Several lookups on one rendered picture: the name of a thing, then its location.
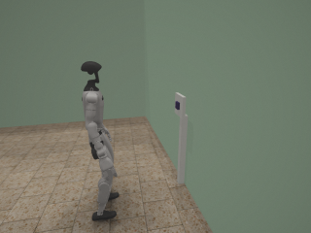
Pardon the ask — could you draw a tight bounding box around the robot torso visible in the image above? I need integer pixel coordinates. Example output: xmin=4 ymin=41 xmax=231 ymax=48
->
xmin=82 ymin=88 xmax=105 ymax=149

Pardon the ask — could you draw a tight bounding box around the right robot hand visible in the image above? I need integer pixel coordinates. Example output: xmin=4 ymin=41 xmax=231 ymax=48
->
xmin=99 ymin=156 xmax=118 ymax=181

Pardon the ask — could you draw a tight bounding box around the right robot thigh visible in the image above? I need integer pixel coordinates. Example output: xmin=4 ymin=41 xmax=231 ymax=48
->
xmin=91 ymin=145 xmax=114 ymax=188

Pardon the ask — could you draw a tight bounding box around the right robot forearm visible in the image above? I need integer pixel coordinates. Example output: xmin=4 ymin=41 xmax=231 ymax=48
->
xmin=87 ymin=122 xmax=107 ymax=159

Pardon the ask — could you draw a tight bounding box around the button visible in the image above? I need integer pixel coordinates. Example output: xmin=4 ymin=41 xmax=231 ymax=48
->
xmin=175 ymin=101 xmax=180 ymax=110

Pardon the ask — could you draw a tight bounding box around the panel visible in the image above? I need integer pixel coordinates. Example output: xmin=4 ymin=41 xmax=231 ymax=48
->
xmin=174 ymin=92 xmax=189 ymax=184

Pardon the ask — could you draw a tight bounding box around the left robot hand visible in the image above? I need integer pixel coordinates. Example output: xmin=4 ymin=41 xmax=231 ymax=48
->
xmin=101 ymin=127 xmax=112 ymax=142

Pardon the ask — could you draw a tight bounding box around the robot right upper arm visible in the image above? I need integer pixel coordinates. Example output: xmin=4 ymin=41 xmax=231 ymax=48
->
xmin=85 ymin=91 xmax=98 ymax=130

